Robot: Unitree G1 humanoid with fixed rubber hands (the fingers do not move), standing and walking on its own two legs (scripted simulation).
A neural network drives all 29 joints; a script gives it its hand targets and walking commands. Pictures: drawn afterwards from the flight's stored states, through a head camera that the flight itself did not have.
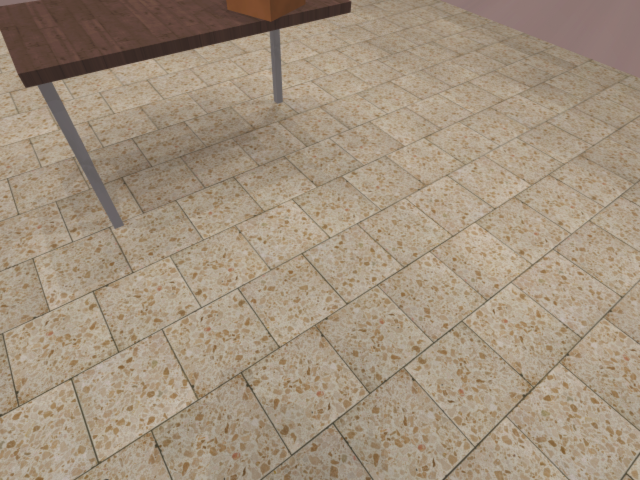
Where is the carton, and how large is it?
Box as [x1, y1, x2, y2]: [226, 0, 305, 21]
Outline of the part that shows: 226,0 227,8 230,10 270,21 305,3 305,0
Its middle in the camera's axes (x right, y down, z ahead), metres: -0.20 -0.97 +1.47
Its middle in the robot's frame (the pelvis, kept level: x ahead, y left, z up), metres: +1.76 +0.23 +0.01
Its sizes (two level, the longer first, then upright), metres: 0.234 0.209 0.172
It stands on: a table, 0.70 m high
